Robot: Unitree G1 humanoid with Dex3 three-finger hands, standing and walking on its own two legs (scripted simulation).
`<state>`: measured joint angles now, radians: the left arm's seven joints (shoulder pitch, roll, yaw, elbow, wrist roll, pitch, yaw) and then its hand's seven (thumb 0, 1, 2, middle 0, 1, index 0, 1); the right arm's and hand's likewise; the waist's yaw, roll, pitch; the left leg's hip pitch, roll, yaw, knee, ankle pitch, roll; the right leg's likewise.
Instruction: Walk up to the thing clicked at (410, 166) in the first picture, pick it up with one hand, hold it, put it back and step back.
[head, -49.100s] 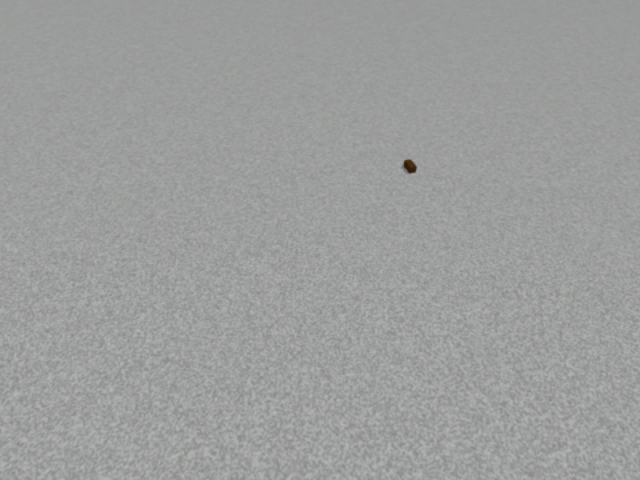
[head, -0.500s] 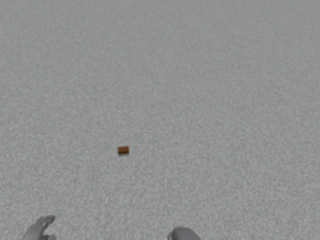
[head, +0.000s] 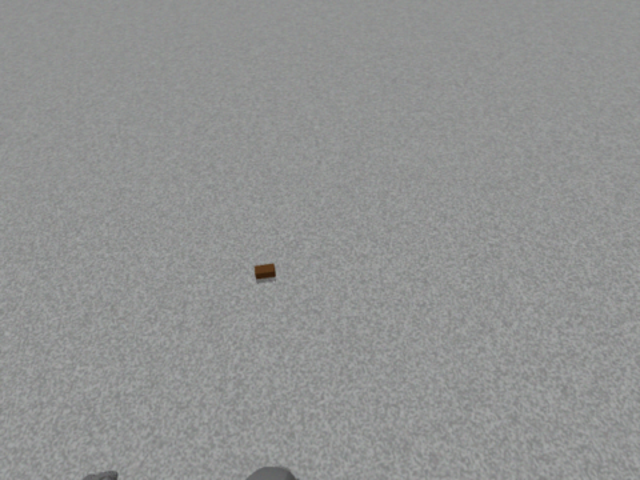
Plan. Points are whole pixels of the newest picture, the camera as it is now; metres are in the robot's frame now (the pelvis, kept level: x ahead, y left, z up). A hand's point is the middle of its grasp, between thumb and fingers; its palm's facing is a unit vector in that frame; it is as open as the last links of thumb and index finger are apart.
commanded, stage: step back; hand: left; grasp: from above
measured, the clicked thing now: (265, 271) +0.89 +0.26 -0.74
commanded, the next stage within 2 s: stand in 1.64 s
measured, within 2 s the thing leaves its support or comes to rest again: neither
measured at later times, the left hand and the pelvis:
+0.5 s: hand out of the picture -0.10 +0.23 -0.15, palm faces -0.03 -0.91 -0.41, open 7.4 cm; pelvis -0.18 -0.04 -0.01, yaw -1 degrees
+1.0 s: hand out of the picture -0.21 +0.23 -0.14, palm faces +0.07 -0.92 -0.39, open 7.4 cm; pelvis -0.25 -0.05 +0.00, yaw +3 degrees
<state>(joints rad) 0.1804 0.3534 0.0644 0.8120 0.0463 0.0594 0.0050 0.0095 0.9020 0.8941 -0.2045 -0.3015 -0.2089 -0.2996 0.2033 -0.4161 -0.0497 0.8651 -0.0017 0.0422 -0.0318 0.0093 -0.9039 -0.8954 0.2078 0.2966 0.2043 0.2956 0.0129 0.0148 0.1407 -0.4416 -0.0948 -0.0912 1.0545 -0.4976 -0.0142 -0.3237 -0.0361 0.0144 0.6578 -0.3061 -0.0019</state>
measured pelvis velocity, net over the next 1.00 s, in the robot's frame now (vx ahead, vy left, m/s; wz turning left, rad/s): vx -0.25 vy -0.05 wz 0.06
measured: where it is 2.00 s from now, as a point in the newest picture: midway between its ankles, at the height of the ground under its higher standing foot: outside the picture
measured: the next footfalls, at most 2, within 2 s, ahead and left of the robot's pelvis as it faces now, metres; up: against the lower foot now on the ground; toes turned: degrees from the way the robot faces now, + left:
left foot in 0.10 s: -0.01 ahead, +0.11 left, +0.00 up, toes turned +1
right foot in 0.44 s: -0.18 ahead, -0.16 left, +0.00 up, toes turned +3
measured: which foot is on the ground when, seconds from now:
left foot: up 0.00-0.08, down 0.10-0.46, up 0.48-0.74, down 0.76-1.00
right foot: down 0.00-0.10, up 0.12-0.42, down 0.44-1.00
